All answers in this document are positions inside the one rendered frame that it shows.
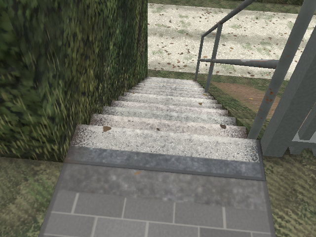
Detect stairs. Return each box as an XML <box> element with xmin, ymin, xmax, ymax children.
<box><xmin>89</xmin><ymin>76</ymin><xmax>247</xmax><ymax>139</ymax></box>

